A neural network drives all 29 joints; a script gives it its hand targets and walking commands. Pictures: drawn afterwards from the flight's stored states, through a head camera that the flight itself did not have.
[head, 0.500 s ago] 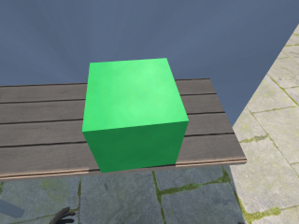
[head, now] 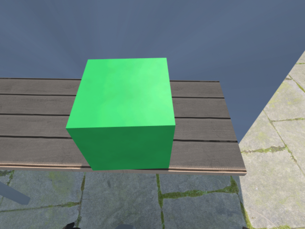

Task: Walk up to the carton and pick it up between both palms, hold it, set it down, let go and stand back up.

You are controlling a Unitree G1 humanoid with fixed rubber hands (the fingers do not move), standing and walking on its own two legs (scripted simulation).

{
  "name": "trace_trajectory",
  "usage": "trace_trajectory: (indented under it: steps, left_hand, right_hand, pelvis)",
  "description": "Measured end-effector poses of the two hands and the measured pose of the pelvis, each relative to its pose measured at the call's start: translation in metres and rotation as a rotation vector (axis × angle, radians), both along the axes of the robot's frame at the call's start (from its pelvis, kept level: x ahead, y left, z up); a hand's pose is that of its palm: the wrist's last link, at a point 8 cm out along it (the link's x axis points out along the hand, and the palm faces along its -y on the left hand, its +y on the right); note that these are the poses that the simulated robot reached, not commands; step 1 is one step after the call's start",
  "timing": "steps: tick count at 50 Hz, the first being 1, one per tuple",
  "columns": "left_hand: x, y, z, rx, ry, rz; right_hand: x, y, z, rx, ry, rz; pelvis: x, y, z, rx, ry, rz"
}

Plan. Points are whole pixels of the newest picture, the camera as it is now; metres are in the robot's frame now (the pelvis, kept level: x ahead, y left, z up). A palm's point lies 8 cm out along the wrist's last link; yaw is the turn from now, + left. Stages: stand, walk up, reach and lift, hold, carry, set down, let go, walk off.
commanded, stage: walk up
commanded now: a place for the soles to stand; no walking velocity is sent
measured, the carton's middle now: (129, 114) +0.44 +0.11 +0.02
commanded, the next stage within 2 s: none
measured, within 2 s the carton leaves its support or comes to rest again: neither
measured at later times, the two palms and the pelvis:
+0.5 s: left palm out of the picture +0.07 +0.29 -0.10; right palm out of the picture +0.11 -0.23 -0.09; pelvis +0.01 +0.01 +0.00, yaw +5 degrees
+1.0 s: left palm out of the picture +0.06 +0.30 -0.11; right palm out of the picture +0.15 -0.23 -0.09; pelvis +0.01 +0.02 +0.00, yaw +8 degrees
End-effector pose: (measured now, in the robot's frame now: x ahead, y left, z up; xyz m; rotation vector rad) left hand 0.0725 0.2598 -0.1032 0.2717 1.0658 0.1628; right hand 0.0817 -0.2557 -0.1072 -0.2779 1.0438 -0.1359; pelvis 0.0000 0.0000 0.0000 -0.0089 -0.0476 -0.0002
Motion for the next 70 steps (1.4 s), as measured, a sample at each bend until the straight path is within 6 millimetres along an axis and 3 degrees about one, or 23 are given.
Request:
trace_trajectory:
  steps: [6,13,26,36,47,70]
  left_hand:
    - [-0.001,0.002,-0.010,-0.052,-0.014,0.018]
    - [-0.005,0.006,-0.006,-0.060,-0.022,0.022]
    - [-0.001,0.028,0.001,-0.018,-0.034,0.053]
    - [0.000,0.032,-0.005,-0.031,-0.040,0.073]
    - [-0.013,0.035,-0.007,-0.021,-0.024,0.103]
    - [-0.036,0.036,-0.007,-0.004,-0.013,0.139]
  right_hand:
    - [0.013,0.013,0.009,0.004,-0.046,0.032]
    - [0.018,0.012,0.017,0.004,-0.055,0.037]
    - [0.033,0.025,0.013,0.012,-0.056,0.089]
    - [0.047,0.026,0.018,-0.017,-0.075,0.122]
    - [0.063,0.029,0.020,-0.018,-0.107,0.159]
    - [0.066,0.024,0.019,-0.025,-0.104,0.197]
  pelvis:
    - [-0.004,0.003,-0.001,0.027,-0.003,0.032]
    - [0.000,0.007,0.004,0.003,0.019,0.048]
    - [0.005,0.015,0.003,-0.007,0.026,0.095]
    - [0.008,0.018,-0.001,-0.008,0.030,0.119]
    - [0.007,0.017,-0.002,-0.010,0.030,0.140]
    - [0.000,0.013,-0.004,-0.011,0.020,0.173]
